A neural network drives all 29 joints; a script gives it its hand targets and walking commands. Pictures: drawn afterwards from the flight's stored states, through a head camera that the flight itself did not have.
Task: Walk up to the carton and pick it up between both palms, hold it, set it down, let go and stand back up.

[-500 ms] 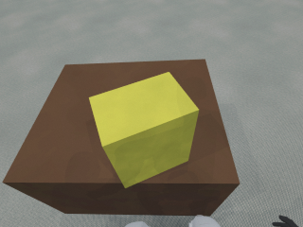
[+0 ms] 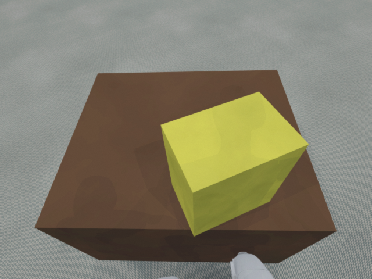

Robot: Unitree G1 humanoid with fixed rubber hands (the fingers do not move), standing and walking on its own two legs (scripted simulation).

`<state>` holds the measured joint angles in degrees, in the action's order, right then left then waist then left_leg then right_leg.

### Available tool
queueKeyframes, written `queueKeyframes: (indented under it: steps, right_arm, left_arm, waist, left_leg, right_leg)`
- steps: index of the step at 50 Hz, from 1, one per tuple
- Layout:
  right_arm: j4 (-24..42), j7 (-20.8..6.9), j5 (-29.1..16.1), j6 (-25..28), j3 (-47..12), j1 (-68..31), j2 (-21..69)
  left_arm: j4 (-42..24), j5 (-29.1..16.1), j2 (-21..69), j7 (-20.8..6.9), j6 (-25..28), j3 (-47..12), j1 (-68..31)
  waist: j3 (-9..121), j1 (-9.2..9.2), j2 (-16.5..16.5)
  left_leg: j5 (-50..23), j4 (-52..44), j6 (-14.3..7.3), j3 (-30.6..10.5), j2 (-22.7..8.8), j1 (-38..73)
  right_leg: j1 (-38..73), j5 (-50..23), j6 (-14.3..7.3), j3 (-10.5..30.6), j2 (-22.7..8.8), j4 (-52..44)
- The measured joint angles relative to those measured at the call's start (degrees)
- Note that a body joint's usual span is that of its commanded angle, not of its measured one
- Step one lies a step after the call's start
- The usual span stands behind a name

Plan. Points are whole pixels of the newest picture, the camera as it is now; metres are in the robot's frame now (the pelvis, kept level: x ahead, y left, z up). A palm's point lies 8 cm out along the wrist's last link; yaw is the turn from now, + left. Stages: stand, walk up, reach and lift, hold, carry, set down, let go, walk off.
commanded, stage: walk up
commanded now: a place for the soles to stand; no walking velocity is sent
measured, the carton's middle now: (223, 169) +0.37 -0.07 -0.05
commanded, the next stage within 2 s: none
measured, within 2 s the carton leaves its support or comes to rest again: neither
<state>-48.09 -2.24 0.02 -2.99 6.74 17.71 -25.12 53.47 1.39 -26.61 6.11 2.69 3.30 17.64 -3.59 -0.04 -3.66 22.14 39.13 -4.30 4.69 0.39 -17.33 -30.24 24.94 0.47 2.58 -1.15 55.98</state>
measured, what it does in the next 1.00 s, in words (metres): steps on the spot: right foot, then right foot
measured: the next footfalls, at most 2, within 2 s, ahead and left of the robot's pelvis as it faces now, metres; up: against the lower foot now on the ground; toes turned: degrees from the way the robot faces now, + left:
right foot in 0.20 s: +0.13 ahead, -0.15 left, +0.00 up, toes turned -2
right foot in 0.66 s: +0.11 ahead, -0.14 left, +0.00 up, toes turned +0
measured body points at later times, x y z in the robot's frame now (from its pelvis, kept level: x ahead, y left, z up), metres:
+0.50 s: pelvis +0.02 +0.01 +0.00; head +0.04 +0.01 +0.44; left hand +0.09 +0.36 -0.10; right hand +0.08 -0.32 -0.12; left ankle -0.01 +0.08 -0.72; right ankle +0.07 -0.15 -0.70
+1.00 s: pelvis +0.02 +0.00 +0.00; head +0.05 +0.00 +0.45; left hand +0.12 +0.34 -0.10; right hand +0.11 -0.33 -0.11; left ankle +0.01 +0.10 -0.72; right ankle +0.07 -0.14 -0.72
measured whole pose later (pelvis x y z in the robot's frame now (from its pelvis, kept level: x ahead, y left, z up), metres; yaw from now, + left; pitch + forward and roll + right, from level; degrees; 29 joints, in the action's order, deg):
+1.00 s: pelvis +0.02 +0.00 +0.00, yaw -2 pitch -1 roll +1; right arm -48.4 -0.7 0.0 -1.0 4.1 10.9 -23.6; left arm 54.0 1.7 -25.9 2.1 1.3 0.9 11.2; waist -4.2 -0.1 0.5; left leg 21.4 36.4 -2.3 4.4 0.9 -13.6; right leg -20.8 17.6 0.3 3.3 -1.5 38.0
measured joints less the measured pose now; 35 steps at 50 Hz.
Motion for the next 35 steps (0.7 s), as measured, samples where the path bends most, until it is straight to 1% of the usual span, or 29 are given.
queueKeyframes:
  steps: [3,6,9,10,11,13,14,15,17,18,19,20,21,23,27,30,31,32,33,34,35]
  right_arm:
    - [-0.01,0.35,0.0,0.06,-0.04,-0.46,0.1]
    - [0.0,0.5,0.0,0.06,-0.26,-1.27,0.41]
    - [0.0,0.5,0.0,0.06,-0.65,-2.57,0.6]
    - [0.0,0.5,0.0,0.07,-0.72,-3.19,0.6]
    - [-0.02,0.51,0.0,0.04,-0.76,-4.16,0.6]
    - [-0.03,0.51,0.0,-0.18,-0.95,-6.12,0.61]
    - [0.0,0.49,0.0,-0.2,-0.96,-7.01,0.58]
    - [0.0,0.41,0.0,-0.2,-0.97,-7.73,0.54]
    - [0.01,0.03,0.0,-0.21,-0.99,-7.97,0.49]
    - [0.01,-0.13,-0.01,-0.21,-0.99,-7.57,0.46]
    - [0.02,-0.18,-0.01,-0.17,-0.98,-6.91,0.43]
    - [-0.04,-0.09,0.0,-0.1,-0.98,-5.93,0.49]
    - [-0.19,0.1,0.0,-0.09,-1.09,-4.81,0.74]
    - [-0.16,0.49,0.0,0.27,-1.65,-2.92,1.12]
    - [-0.14,1.53,0.0,1.53,-2.07,-1.84,1.36]
    - [-0.15,2.05,0.0,1.65,-2.08,-2.15,1.37]
    - [-0.15,2.09,0.0,1.65,-2.09,-2.39,1.38]
    - [-0.14,2.09,0.0,1.65,-2.09,-2.71,1.38]
    - [-0.15,2.09,0.0,1.65,-2.08,-3.08,1.38]
    - [-0.15,2.08,0.0,1.65,-2.08,-3.64,1.39]
    - [-0.16,2.05,0.0,1.62,-2.1,-4.37,1.41]
  left_arm:
    - [-0.01,-0.17,0.0,-0.13,-0.03,-0.66,-0.66]
    - [-0.04,-0.21,-0.01,-0.27,-0.03,-1.22,-1.34]
    - [0.12,-0.22,-0.03,-0.44,0.2,-1.38,-1.36]
    - [0.15,-0.22,-0.03,-0.44,0.32,-1.3,-1.23]
    - [0.18,-0.21,0.06,-0.44,0.39,-1.28,-1.22]
    - [0.38,-0.21,0.31,-0.46,0.39,-1.36,-1.19]
    - [0.37,-0.21,0.4,-0.47,0.38,-1.39,-1.19]
    - [0.31,-0.18,0.41,-0.52,0.35,-1.45,-1.28]
    - [-0.2,0.15,0.42,-0.85,0.24,-1.46,-1.87]
    - [-0.5,0.29,0.43,-1.21,0.11,-1.47,-2.13]
    - [-0.85,0.32,0.44,-1.54,-0.15,-1.46,-2.33]
    - [-1.01,0.33,0.46,-1.83,-0.54,-1.49,-2.88]
    - [-0.96,0.33,0.56,-2.04,-0.97,-1.56,-3.22]
    - [-0.86,0.33,0.66,-2.23,-1.39,-1.69,-3.39]
    - [-0.77,0.33,0.64,-2.73,-1.43,-1.69,-3.69]
    - [-0.77,0.33,0.62,-2.85,-1.37,-1.79,-4.13]
    - [-0.77,0.32,0.61,-2.85,-1.27,-1.84,-4.26]
    - [-0.77,0.32,0.61,-2.85,-1.09,-1.85,-4.29]
    - [-0.74,0.32,0.62,-2.85,-0.88,-1.86,-4.32]
    - [-0.68,0.33,0.7,-2.85,-0.66,-1.92,-4.33]
    - [-0.6,0.33,0.72,-2.85,-0.5,-1.98,-4.32]
  waist:
    - [0.0,0.0,0.19]
    - [0.02,-0.02,0.54]
    - [0.08,-0.05,0.63]
    - [0.02,-0.05,0.66]
    - [-0.36,-0.03,0.54]
    - [-0.54,-0.05,0.48]
    - [-0.51,-0.02,0.48]
    - [-0.49,0.01,0.49]
    - [-0.45,0.07,0.52]
    - [-0.41,0.11,0.54]
    - [-0.39,0.14,0.51]
    - [-0.55,0.06,0.6]
    - [-0.56,0.06,0.86]
    - [-0.54,0.06,1.12]
    - [-0.56,0.02,2.16]
    - [-0.54,-0.02,2.67]
    - [-0.53,-0.03,2.8]
    - [-0.51,-0.04,2.93]
    - [-0.54,-0.01,2.98]
    - [-0.63,0.0,2.9]
    - [-0.66,-0.02,2.92]
  left_leg:
    - [0.37,-0.02,-0.51,0.37,0.16,0.01]
    - [0.69,0.09,-0.65,0.76,0.54,0.0]
    - [2.03,2.03,-0.65,0.9,0.76,-0.02]
    - [3.03,3.82,-0.58,0.9,0.81,-0.24]
    - [4.61,6.57,-0.23,0.76,0.74,-0.67]
    - [9.5,14.5,0.48,0.28,0.74,-2.19]
    - [10.36,17.24,0.6,-0.09,0.73,-2.72]
    - [10.66,17.96,0.67,-0.44,0.68,-2.76]
    - [11.49,15.61,0.68,-0.83,0.42,-2.16]
    - [10.69,11.54,0.69,-0.89,0.37,-0.98]
    - [8.78,5.72,0.69,-0.93,0.32,0.85]
    - [4.52,3.09,0.69,-0.77,0.41,1.51]
    - [2.77,2.99,0.69,-0.65,0.69,1.71]
    - [2.25,2.14,0.68,-0.67,0.7,2.57]
    - [1.43,-0.61,0.69,-0.63,0.71,3.18]
    - [1.4,-0.95,0.7,-0.57,0.73,3.19]
    - [1.51,-0.94,0.78,-0.52,0.74,3.18]
    - [1.68,-0.79,0.92,-0.44,0.75,3.18]
    - [1.99,-0.32,1.13,-0.41,0.74,3.19]
    - [2.13,0.4,1.3,-0.44,0.63,3.14]
    - [3.01,2.01,1.37,-0.41,0.61,2.69]
  right_leg:
    - [0.03,-1.54,0.0,-1.28,0.01,-4.89]
    - [0.48,-5.15,0.0,-2.95,0.01,-9.96]
    - [3.74,-9.45,-0.14,-3.99,0.18,-16.6]
    - [5.21,-11.4,-0.43,-3.96,0.17,-18.45]
    - [5.34,-13.04,-0.45,-3.97,0.18,-17.67]
    - [5.4,-11.82,-0.45,-3.72,0.04,-15.6]
    - [5.42,-11.21,-0.45,-3.38,-0.1,-15.42]
    - [5.39,-10.98,-0.45,-2.96,-0.26,-15.56]
    - [5.25,-10.96,-0.45,-2.48,-0.69,-16.03]
    - [5.2,-10.97,-0.45,-2.3,-0.92,-16.11]
    - [5.06,-10.9,-0.45,-2.16,-1.04,-15.89]
    - [4.87,-9.98,-0.45,-1.96,-1.16,-15.04]
    - [4.84,-7.44,-0.46,-1.33,-1.05,-13.78]
    - [4.83,-4.63,-0.45,-0.3,-0.14,-11.08]
    - [4.86,-4.47,-0.45,-0.17,-0.02,-9.54]
    - [5.71,-4.42,-0.45,-0.38,-0.02,-12.63]
    - [6.25,-4.94,-0.45,-0.65,-0.02,-14.81]
    - [7.04,-7.14,-0.45,-0.93,-0.03,-17.5]
    - [7.75,-11.45,-0.42,-1.01,-0.03,-19.56]
    - [7.84,-13.05,-0.23,-1.05,0.02,-19.4]
    - [7.88,-12.69,-0.2,-1.0,0.02,-18.85]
